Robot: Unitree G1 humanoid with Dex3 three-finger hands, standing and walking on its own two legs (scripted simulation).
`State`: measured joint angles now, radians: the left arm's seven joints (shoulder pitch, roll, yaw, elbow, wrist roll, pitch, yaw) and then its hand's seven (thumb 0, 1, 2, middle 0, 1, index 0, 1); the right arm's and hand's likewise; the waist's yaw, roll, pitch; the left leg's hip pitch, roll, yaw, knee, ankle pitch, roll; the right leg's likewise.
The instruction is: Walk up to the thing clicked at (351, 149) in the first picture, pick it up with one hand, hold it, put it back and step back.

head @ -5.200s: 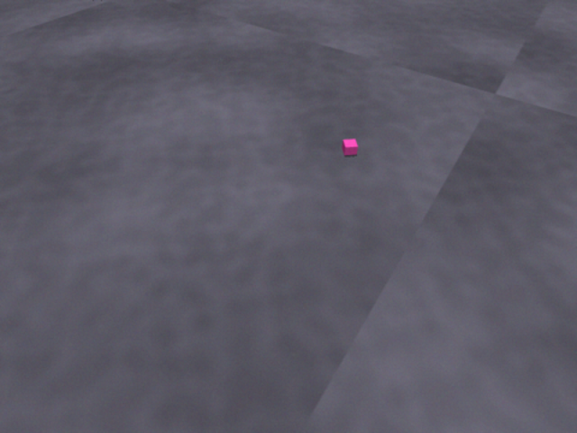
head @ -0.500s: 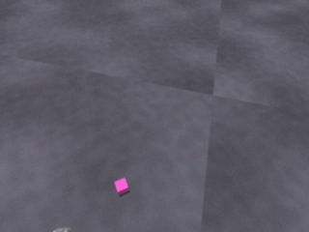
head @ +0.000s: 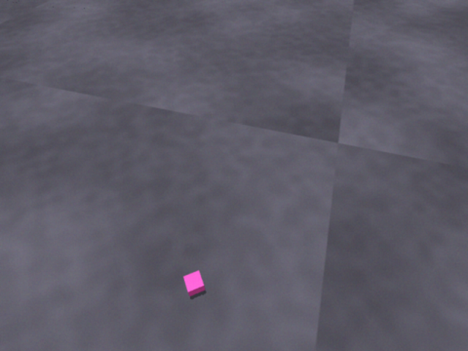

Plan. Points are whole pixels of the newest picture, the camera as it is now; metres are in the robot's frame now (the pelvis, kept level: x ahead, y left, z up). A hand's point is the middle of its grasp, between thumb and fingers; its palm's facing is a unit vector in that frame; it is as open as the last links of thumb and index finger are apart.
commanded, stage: walk up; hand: left
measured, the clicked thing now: (194, 283) +0.48 +0.22 -0.75
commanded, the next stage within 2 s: stand in 0.70 s
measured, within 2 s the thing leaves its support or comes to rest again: neither
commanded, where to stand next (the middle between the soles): +0.10 -0.01 m, yaw +0 degrees
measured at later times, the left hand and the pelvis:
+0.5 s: hand out of the picture +0.10 +0.24 -0.16, palm faces -0.03 -0.95 -0.32, open 7.3 cm; pelvis +0.01 +0.00 +0.00, yaw +0 degrees
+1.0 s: hand out of the picture +0.09 +0.25 -0.16, palm faces -0.02 -0.94 -0.34, open 7.3 cm; pelvis +0.02 +0.00 +0.00, yaw +0 degrees
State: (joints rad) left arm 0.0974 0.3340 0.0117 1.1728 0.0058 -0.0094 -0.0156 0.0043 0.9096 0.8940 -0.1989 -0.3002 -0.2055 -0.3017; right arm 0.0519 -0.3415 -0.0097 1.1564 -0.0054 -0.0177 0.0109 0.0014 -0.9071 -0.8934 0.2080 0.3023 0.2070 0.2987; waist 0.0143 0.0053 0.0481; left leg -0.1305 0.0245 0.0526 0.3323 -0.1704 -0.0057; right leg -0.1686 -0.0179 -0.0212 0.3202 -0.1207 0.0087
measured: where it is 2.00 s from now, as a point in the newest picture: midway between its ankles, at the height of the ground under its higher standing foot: outside the picture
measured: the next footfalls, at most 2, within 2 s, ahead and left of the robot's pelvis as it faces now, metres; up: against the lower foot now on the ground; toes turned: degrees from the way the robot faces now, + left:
none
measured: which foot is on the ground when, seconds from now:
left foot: down 0.00-1.00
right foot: down 0.00-1.00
